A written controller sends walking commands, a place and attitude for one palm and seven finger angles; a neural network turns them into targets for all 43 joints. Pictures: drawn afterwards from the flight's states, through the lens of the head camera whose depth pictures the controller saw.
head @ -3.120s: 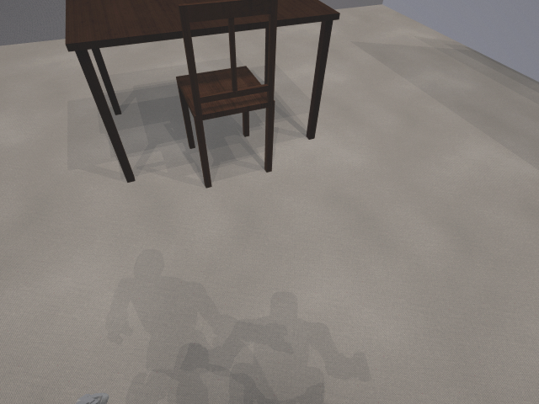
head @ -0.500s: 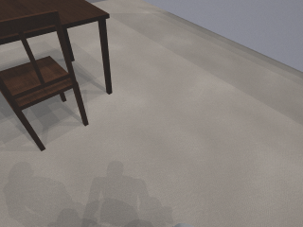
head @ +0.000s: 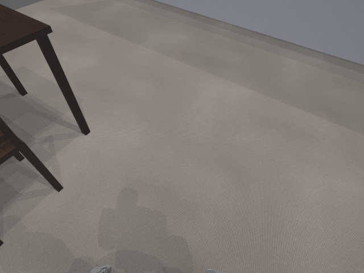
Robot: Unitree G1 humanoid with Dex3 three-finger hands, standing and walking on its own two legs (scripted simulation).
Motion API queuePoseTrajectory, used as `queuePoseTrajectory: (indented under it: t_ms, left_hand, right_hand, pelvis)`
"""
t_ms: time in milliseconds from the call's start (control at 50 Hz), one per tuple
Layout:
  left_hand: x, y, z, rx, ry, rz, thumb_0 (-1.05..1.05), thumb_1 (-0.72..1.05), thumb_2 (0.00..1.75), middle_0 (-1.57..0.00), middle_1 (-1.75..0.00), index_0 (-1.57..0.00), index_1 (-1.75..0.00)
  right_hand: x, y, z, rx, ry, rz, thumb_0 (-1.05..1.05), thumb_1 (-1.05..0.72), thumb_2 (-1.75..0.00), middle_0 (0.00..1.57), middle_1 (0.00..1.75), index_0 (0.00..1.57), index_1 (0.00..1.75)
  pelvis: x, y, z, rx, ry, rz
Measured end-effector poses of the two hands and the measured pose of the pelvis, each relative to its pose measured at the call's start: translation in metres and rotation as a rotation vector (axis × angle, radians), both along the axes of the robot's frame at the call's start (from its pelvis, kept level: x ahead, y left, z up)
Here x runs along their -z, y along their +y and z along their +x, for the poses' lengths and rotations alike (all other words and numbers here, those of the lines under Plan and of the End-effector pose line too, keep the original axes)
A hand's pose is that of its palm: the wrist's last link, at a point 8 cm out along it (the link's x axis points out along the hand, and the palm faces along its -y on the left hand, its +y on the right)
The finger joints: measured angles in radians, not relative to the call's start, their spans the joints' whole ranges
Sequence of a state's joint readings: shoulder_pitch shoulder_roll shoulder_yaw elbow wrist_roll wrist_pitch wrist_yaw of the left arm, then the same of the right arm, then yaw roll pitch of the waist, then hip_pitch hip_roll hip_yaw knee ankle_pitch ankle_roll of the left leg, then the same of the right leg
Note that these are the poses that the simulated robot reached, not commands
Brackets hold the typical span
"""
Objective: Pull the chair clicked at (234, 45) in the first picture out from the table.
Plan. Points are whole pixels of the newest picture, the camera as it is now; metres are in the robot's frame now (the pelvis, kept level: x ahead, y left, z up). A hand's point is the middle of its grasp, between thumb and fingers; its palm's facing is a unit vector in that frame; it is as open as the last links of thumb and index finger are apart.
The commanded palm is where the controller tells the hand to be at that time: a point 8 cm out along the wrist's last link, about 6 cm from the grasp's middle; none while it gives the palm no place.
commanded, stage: walk to a spot facing it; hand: left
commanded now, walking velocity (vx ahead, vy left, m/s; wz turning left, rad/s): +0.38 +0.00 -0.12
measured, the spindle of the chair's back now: out of the picture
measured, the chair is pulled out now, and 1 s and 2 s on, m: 0.00 0.00 0.00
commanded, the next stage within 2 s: turn to face it in 0.50 s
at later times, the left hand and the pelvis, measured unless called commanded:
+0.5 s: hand (93, 265) +0.17 +0.22 -0.17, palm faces +0.00 -0.99 -0.12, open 7.3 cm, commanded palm none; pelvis +0.23 +0.06 +0.01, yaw -6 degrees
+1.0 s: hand (126, 161) +0.45 +0.18 -0.14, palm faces -0.01 -0.98 -0.20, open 7.3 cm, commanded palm none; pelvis +0.33 +0.03 +0.02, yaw +0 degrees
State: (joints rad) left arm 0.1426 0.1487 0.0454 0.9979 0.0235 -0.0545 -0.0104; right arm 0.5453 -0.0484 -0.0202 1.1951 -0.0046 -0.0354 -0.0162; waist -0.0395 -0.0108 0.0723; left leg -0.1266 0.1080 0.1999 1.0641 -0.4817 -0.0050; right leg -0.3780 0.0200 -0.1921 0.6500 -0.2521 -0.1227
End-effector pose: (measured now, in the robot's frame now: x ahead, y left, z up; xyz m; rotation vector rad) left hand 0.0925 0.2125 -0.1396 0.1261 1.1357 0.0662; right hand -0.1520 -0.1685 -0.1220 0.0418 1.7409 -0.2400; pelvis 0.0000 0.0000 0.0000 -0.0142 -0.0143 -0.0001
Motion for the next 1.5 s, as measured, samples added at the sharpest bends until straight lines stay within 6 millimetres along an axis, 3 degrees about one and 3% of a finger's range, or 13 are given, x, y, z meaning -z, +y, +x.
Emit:
queuePoseTrajectory:
  t_ms: [140,240,320,440,540,660,760,860,920,1000,1220,1360,1500]
  left_hand:
    - [-0.024,0.027,0.017,-0.039,0.082,0.098,-0.03,0.95,0.90,-0.20,-0.30,-0.20,-0.30]
    - [-0.027,0.034,0.019,-0.054,0.184,0.084,-0.01,0.93,0.90,-0.19,-0.30,-0.20,-0.30]
    - [-0.018,0.037,0.022,-0.087,0.266,0.043,0.00,0.92,0.90,-0.19,-0.30,-0.20,-0.30]
    - [0.006,0.052,0.041,-0.111,0.407,-0.015,0.00,0.91,0.90,-0.20,-0.30,-0.20,-0.30]
    - [0.001,0.071,0.108,-0.036,0.386,-0.001,0.01,0.91,0.90,-0.20,-0.30,-0.20,-0.30]
    - [-0.014,0.080,0.225,0.041,0.212,0.040,0.01,0.91,0.90,-0.19,-0.30,-0.20,-0.30]
    - [-0.025,0.062,0.307,0.089,0.066,0.068,0.00,0.92,0.90,-0.19,-0.30,-0.19,-0.30]
    - [-0.027,0.032,0.356,0.100,-0.033,0.086,0.00,0.92,0.90,-0.19,-0.30,-0.20,-0.30]
    - [-0.033,0.021,0.362,0.080,-0.053,0.076,0.00,0.91,0.90,-0.19,-0.30,-0.20,-0.30]
    - [-0.033,0.021,0.351,0.010,-0.039,0.064,0.00,0.91,0.90,-0.20,-0.30,-0.20,-0.30]
    - [0.006,0.095,0.293,-0.193,0.060,0.061,0.00,0.92,0.90,-0.20,-0.30,-0.20,-0.30]
    - [-0.016,0.117,0.262,-0.274,0.103,0.095,0.01,0.92,0.90,-0.19,-0.30,-0.20,-0.30]
    - [-0.034,0.110,0.251,-0.344,0.079,0.138,0.01,0.91,0.90,-0.19,-0.30,-0.20,-0.30]
  right_hand:
    - [0.004,-0.037,0.182,-0.073,-0.338,-0.064,0.00,-0.91,-0.90,0.20,0.30,0.20,0.30]
    - [-0.006,-0.058,0.284,-0.132,-0.472,-0.127,0.02,-0.95,-0.90,0.20,0.30,0.20,0.30]
    - [-0.012,-0.052,0.357,-0.196,-0.531,-0.140,0.02,-0.94,-0.90,0.20,0.30,0.20,0.30]
    - [-0.011,-0.019,0.453,-0.255,-0.622,-0.167,0.01,-0.92,-0.90,0.20,0.30,0.20,0.30]
    - [-0.017,0.005,0.464,-0.170,-0.623,-0.161,0.00,-0.91,-0.90,0.20,0.30,0.20,0.30]
    - [-0.023,-0.009,0.449,-0.059,-0.538,-0.221,-0.04,-0.97,-0.90,0.21,0.30,0.20,0.30]
    - [-0.011,-0.011,0.423,-0.027,-0.389,-0.164,-0.02,-0.94,-0.90,0.20,0.30,0.20,0.30]
    - [0.013,-0.013,0.408,0.005,-0.258,-0.073,-0.01,-0.92,-0.90,0.20,0.30,0.20,0.30]
    - [0.017,-0.015,0.418,-0.014,-0.225,-0.045,0.00,-0.91,-0.90,0.20,0.30,0.20,0.30]
    - [0.013,-0.022,0.451,-0.075,-0.260,-0.041,0.00,-0.91,-0.90,0.20,0.30,0.20,0.30]
    - [-0.004,-0.024,0.568,-0.319,-0.491,-0.165,0.00,-0.91,-0.90,0.20,0.30,0.20,0.30]
    - [-0.024,-0.018,0.596,-0.419,-0.513,-0.167,0.00,-0.90,-0.90,0.20,0.30,0.20,0.30]
    - [-0.018,-0.019,0.617,-0.489,-0.523,-0.106,0.00,-0.90,-0.90,0.20,0.30,0.20,0.30]
  pelvis:
    - [-0.020,0.000,0.060,0.021,0.004,0.004]
    - [-0.024,0.013,0.104,0.030,0.013,0.003]
    - [-0.021,0.026,0.143,0.032,0.015,-0.006]
    - [-0.004,0.054,0.205,0.060,0.003,-0.008]
    - [-0.014,0.064,0.241,0.122,-0.018,0.001]
    - [-0.025,0.064,0.274,0.167,-0.007,0.004]
    - [-0.025,0.051,0.299,0.137,0.001,0.013]
    - [-0.013,0.028,0.323,0.096,0.002,0.026]
    - [-0.014,0.025,0.328,0.047,0.000,0.021]
    - [-0.017,0.025,0.331,-0.004,-0.001,0.021]
    - [0.002,0.054,0.332,-0.136,0.005,-0.006]
    - [-0.016,0.057,0.332,-0.205,0.033,-0.010]
    - [-0.021,0.042,0.334,-0.289,0.038,-0.001]
